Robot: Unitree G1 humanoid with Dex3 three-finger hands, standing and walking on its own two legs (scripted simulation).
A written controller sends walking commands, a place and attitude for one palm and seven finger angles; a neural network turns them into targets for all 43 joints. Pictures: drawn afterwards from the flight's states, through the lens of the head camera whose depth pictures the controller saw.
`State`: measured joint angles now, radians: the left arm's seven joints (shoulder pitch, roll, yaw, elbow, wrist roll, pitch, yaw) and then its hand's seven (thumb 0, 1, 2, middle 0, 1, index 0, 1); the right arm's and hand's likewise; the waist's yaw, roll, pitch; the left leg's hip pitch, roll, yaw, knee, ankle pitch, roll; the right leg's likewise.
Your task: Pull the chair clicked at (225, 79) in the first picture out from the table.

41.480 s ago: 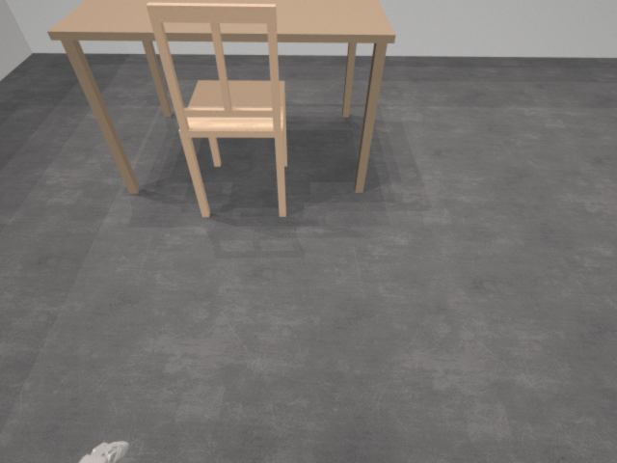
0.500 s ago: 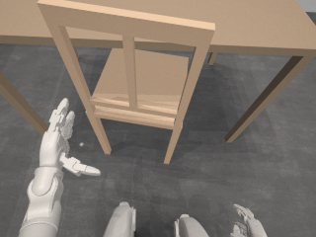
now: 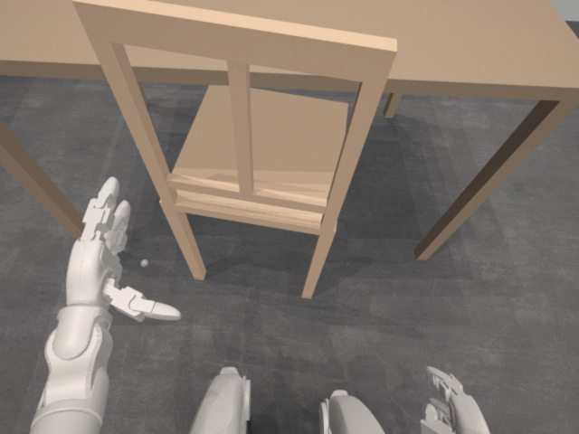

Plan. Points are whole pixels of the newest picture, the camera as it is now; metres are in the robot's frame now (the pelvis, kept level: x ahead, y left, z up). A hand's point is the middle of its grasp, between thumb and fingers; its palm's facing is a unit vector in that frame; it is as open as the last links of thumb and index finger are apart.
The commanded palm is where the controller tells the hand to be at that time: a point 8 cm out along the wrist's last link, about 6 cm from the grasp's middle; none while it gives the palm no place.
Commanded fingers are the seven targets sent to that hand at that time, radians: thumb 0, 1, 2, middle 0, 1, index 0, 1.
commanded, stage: aim the fingers beside a spindle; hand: left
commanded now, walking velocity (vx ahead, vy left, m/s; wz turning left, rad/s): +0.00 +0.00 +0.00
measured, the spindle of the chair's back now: (243, 137) +0.55 +0.10 +0.03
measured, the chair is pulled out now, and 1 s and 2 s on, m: -0.05 -0.05 -0.05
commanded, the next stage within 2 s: none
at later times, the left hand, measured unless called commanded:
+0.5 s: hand (149, 263) +0.33 +0.20 +0.02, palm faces +0.05 -1.00 -0.03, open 16.9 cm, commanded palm +0.31 +0.23 +0.02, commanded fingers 0.00 -0.50 0.30 -0.06 -0.08 -0.06 -0.08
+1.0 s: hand (161, 270) +0.32 +0.18 +0.02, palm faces +0.02 -1.00 +0.00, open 16.9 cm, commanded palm +0.31 +0.24 +0.03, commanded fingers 0.00 -0.50 0.30 -0.06 -0.08 -0.06 -0.08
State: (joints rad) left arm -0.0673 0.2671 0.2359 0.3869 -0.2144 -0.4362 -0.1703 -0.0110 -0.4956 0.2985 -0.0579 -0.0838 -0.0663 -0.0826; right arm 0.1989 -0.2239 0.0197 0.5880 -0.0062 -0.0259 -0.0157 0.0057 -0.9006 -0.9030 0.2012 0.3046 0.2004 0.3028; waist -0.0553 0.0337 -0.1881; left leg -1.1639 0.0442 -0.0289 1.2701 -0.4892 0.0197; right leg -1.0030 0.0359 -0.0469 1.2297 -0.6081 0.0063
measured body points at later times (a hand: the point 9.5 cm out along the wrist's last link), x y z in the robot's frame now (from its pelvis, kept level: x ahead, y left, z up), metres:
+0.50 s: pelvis +0.00 +0.00 +0.00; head +0.10 +0.01 +0.44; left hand +0.32 +0.25 +0.03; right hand +0.15 -0.25 -0.10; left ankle +0.06 +0.10 -0.62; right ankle -0.01 -0.13 -0.62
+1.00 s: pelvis +0.00 +0.00 +0.00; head +0.10 +0.02 +0.44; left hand +0.32 +0.24 +0.02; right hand +0.15 -0.25 -0.10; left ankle +0.06 +0.10 -0.62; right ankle -0.01 -0.13 -0.62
